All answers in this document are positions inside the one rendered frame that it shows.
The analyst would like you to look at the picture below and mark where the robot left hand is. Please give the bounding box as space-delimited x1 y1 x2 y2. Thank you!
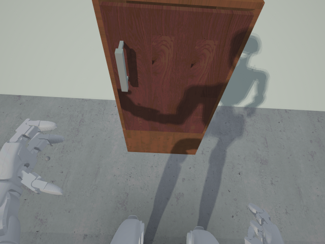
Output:
0 118 65 195

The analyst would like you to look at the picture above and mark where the handle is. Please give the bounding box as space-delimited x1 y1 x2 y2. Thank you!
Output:
115 41 128 92

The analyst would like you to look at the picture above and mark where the robot right hand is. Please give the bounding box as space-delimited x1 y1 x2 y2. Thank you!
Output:
244 203 284 244

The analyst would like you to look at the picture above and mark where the robot left forearm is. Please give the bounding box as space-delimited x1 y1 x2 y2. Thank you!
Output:
0 180 23 244

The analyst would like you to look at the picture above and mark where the left robot shin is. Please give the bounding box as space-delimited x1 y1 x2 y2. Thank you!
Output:
128 216 138 220

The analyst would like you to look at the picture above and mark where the cupboard door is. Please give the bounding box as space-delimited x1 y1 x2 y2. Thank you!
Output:
99 2 254 134

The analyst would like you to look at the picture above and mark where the robot right thigh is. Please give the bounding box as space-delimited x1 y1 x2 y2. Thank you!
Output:
186 229 219 244

